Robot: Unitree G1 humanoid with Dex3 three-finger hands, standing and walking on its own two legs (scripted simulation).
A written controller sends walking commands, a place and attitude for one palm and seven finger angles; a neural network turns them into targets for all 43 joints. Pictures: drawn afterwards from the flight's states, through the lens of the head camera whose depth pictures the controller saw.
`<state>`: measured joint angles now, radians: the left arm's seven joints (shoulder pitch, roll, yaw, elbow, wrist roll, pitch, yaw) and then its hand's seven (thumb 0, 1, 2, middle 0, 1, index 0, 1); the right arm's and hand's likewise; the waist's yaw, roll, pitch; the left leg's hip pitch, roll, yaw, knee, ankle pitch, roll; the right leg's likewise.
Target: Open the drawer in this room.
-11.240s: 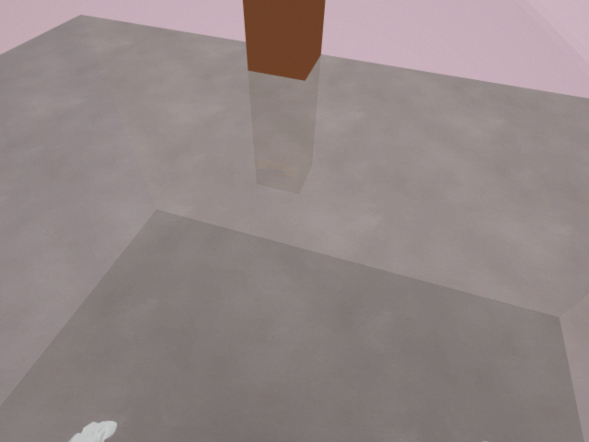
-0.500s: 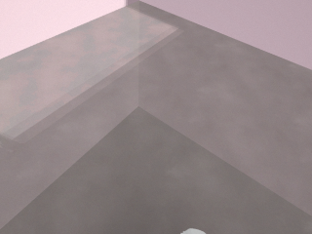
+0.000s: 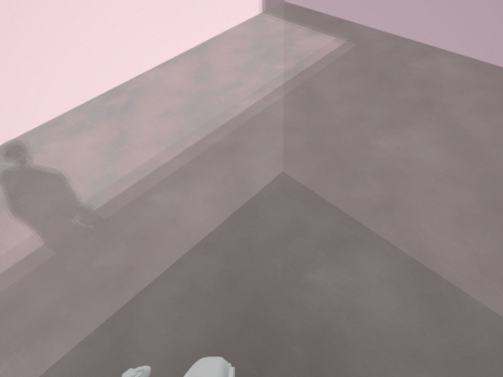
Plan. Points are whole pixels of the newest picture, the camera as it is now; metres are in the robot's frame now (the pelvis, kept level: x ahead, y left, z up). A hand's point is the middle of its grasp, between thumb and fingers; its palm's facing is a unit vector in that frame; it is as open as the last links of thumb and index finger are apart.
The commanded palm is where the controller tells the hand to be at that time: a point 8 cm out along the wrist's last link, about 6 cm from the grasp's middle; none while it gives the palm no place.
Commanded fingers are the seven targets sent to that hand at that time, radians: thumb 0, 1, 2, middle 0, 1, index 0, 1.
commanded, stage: turn or walk to find it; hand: left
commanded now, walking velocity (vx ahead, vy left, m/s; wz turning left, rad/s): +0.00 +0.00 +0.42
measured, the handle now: out of the picture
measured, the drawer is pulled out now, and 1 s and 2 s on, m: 0.00 0.00 0.00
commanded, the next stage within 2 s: none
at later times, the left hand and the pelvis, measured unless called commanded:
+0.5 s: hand out of the picture -0.01 +0.28 -0.18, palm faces +0.26 -0.94 -0.24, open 7.4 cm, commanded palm none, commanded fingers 0.00 0.90 0.90 -0.20 -0.30 -0.20 -0.30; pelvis +0.00 +0.06 +0.00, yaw +12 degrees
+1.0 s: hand out of the picture +0.01 +0.20 -0.14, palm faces +0.40 -0.87 -0.29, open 7.4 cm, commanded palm none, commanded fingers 0.00 0.90 0.90 -0.20 -0.30 -0.20 -0.30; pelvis +0.00 -0.01 +0.00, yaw +25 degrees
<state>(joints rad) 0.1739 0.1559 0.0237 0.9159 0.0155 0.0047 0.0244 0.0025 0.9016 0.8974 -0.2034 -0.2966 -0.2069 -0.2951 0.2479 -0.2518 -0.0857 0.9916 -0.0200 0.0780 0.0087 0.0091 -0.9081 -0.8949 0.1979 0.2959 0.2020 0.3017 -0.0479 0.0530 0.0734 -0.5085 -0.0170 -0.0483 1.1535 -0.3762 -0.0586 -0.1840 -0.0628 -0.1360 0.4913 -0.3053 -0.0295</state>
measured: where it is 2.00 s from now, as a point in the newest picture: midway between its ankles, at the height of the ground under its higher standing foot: outside the picture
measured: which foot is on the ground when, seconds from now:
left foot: up 0.00-0.28, down 0.30-0.82, up 0.84-1.00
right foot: down 0.00-0.30, up 0.32-0.78, down 0.80-1.00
